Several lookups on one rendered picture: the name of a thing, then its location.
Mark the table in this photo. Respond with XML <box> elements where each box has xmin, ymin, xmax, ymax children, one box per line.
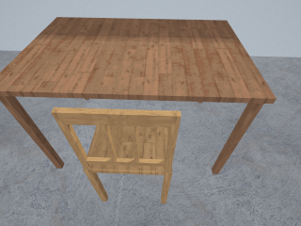
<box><xmin>0</xmin><ymin>17</ymin><xmax>277</xmax><ymax>174</ymax></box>

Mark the chair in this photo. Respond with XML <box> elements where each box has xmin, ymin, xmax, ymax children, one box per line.
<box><xmin>51</xmin><ymin>107</ymin><xmax>182</xmax><ymax>204</ymax></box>

